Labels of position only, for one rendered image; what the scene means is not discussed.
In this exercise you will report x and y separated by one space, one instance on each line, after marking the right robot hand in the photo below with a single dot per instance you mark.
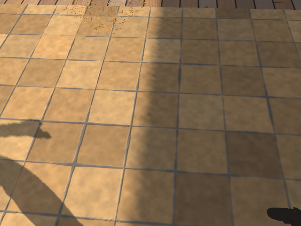
287 215

